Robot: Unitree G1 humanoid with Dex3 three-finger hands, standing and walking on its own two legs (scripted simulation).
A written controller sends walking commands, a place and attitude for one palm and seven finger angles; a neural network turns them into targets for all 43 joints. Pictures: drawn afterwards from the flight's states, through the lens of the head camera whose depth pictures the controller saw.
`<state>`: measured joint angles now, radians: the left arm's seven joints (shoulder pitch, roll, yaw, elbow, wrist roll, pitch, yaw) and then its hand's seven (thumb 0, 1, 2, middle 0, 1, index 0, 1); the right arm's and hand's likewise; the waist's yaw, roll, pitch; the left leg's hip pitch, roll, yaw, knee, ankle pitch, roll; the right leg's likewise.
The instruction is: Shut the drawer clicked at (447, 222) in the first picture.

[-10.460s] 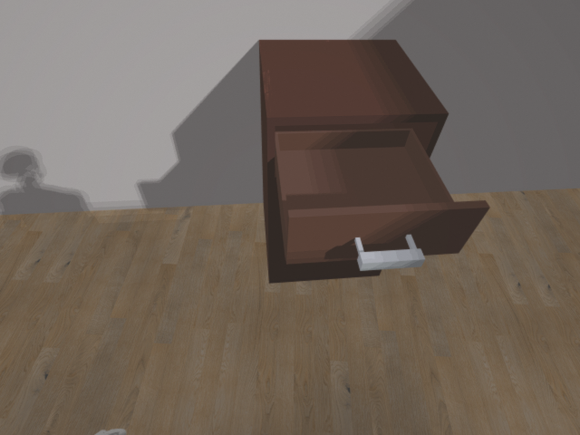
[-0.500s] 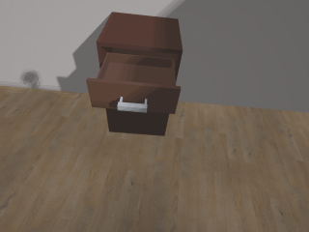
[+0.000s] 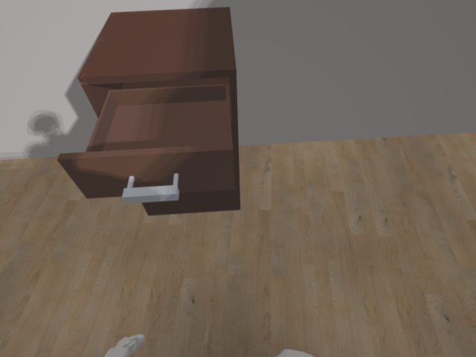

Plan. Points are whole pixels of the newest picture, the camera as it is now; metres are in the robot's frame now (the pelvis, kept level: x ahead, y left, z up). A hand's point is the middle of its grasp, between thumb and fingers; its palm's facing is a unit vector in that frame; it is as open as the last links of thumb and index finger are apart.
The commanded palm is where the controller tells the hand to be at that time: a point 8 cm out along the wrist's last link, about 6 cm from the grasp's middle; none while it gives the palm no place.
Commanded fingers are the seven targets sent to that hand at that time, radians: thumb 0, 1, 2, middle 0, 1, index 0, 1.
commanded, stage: take the last steps up to it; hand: left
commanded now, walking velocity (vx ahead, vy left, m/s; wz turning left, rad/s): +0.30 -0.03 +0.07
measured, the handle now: (152, 186) +0.51 +0.22 -0.10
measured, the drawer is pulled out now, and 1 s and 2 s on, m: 0.30 0.30 0.30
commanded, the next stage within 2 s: come to a stop and stand still in 0.38 s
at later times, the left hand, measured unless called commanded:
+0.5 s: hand out of the picture +0.07 +0.15 -0.17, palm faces +0.12 -0.99 -0.12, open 7.4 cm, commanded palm none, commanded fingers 0.00 0.90 0.90 -0.20 -0.30 -0.20 -0.30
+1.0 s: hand (166, 306) +0.24 +0.16 -0.16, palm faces +0.04 -0.97 -0.25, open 7.3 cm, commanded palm none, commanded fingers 0.00 0.90 0.90 -0.20 -0.30 -0.20 -0.30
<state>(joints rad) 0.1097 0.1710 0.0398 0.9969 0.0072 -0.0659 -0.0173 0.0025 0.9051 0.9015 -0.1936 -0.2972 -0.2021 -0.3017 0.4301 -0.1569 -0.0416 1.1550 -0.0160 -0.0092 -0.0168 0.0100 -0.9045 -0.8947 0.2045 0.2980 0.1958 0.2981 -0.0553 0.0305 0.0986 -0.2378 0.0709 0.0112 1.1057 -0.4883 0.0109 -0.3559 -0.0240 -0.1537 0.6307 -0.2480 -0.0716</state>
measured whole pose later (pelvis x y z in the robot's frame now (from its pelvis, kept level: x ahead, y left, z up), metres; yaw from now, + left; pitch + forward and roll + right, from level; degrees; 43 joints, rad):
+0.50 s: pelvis +0.16 +0.00 +0.01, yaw +0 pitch -2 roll +0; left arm 0.42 0.12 0.02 1.17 0.01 -0.03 0.01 0.00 0.91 0.90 -0.20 -0.30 -0.20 -0.30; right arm 0.12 -0.12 -0.02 1.02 -0.03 -0.06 -0.01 0.00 -0.91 -0.90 0.20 0.30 0.19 0.30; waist 0.05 -0.04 0.06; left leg -0.29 0.03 0.14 0.57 -0.24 0.04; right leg -0.21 -0.02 -0.11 0.88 -0.52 -0.03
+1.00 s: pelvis +0.18 -0.03 +0.01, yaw +1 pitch +0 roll +1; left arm 0.16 0.17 0.04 1.03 0.02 0.01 0.03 0.01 0.91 0.90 -0.20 -0.30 -0.20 -0.30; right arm 0.23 -0.18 -0.05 1.08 -0.01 0.04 -0.03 0.00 -0.91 -0.90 0.20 0.30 0.19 0.30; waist -0.01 0.02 0.08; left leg -0.20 0.02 0.06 0.55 -0.32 -0.02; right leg -0.33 -0.04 -0.08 0.58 -0.24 -0.02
